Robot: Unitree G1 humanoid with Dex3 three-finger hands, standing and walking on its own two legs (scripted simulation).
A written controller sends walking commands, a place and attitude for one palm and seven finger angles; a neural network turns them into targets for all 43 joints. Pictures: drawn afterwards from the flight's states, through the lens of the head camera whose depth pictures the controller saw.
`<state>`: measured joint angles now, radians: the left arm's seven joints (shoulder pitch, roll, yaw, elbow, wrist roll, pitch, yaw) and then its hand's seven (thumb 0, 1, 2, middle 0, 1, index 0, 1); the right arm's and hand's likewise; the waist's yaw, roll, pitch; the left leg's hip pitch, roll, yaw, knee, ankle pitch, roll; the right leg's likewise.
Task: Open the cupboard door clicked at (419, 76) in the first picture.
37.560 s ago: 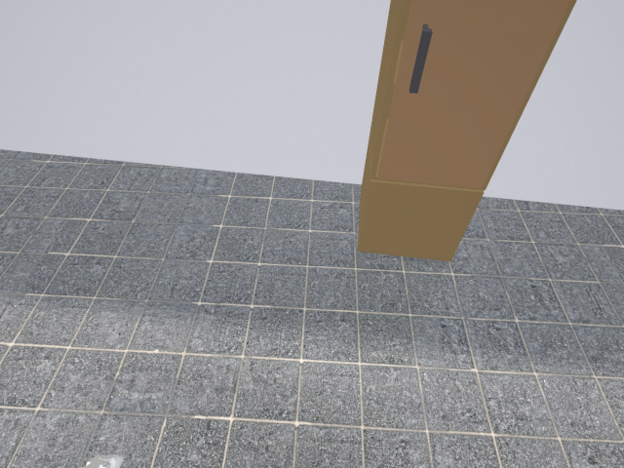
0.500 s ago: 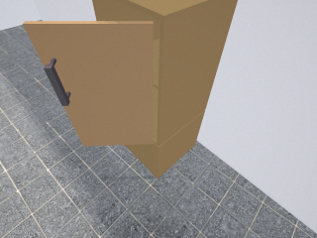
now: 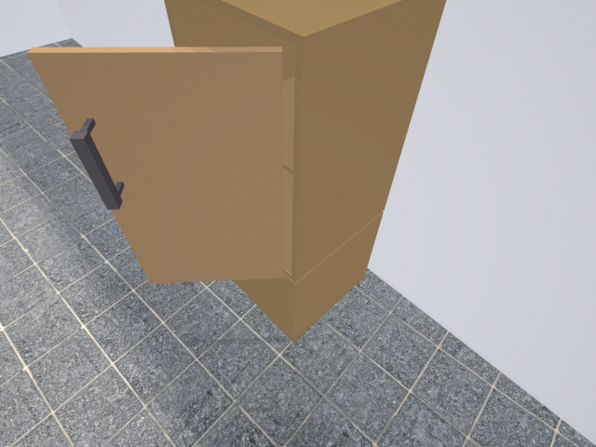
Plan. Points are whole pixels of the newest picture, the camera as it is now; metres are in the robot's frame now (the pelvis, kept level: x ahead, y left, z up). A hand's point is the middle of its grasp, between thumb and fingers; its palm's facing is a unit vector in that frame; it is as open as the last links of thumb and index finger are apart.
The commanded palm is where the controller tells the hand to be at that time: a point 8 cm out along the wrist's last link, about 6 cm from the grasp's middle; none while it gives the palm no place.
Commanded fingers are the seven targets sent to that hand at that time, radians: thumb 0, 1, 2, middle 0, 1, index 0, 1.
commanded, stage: come to a stop and stand still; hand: left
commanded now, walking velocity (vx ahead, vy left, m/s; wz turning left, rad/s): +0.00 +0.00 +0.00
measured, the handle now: (102, 165) +0.52 +0.37 +0.07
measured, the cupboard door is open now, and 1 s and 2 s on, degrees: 50 50 50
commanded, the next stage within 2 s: look again from close up in 0.12 s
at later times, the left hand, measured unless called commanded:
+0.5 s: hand out of the picture +0.00 +0.15 -0.17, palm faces +0.02 -0.98 -0.19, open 7.4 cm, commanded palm none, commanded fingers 0.00 0.90 0.90 -0.20 -0.30 -0.20 -0.30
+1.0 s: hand out of the picture -0.02 +0.16 -0.18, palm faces +0.13 -0.97 -0.21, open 7.4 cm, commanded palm none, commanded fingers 0.00 0.90 0.90 -0.20 -0.30 -0.20 -0.30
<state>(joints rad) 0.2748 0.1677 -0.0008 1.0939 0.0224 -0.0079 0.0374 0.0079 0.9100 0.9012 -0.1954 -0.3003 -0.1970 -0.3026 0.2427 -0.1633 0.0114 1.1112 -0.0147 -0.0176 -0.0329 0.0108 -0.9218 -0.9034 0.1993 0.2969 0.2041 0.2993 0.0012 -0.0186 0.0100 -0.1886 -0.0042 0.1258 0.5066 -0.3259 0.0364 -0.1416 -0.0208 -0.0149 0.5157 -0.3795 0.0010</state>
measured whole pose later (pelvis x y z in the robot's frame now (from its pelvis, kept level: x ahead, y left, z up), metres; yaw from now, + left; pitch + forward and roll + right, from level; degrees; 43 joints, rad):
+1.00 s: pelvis -0.01 -0.02 +0.00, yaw +3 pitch +0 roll +1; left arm 0.30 0.14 0.04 1.07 0.03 -0.02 0.05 0.01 0.91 0.90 -0.20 -0.30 -0.20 -0.30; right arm 0.26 -0.16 -0.01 1.10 -0.01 0.03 -0.03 0.01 -0.91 -0.90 0.20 0.30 0.20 0.30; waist 0.02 -0.01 0.03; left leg -0.30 0.01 0.08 0.75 -0.46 -0.01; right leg -0.13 -0.02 -0.08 0.52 -0.38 -0.03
